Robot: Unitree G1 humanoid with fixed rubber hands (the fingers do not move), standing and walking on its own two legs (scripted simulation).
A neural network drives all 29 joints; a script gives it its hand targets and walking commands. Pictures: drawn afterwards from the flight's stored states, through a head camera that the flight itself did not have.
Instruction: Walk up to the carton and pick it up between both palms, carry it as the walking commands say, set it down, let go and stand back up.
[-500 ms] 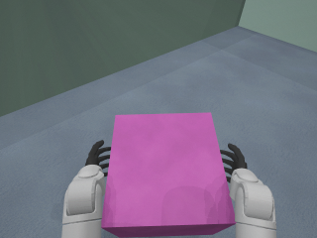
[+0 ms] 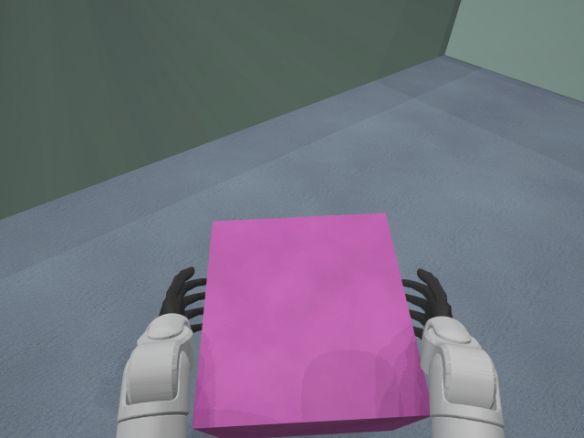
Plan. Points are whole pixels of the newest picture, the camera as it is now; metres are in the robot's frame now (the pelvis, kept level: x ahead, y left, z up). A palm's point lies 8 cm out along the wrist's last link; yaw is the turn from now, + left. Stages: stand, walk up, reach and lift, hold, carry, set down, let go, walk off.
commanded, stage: carry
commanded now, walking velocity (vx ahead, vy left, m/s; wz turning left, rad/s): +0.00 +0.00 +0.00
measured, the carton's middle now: (304, 328) +0.31 +0.00 -0.03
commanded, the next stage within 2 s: hold in 0.02 s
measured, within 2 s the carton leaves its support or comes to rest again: neither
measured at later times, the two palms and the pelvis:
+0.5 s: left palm (175, 304) +0.28 +0.17 +0.07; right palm (438, 303) +0.30 -0.18 +0.07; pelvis +0.00 -0.02 +0.02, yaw -1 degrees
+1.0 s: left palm (183, 315) +0.31 +0.18 +0.00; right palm (415, 316) +0.32 -0.17 +0.00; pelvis +0.03 -0.01 +0.01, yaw -2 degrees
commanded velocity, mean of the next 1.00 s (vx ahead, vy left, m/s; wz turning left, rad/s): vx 0.00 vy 0.00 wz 0.00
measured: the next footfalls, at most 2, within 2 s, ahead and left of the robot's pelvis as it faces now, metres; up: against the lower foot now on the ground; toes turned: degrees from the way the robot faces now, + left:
none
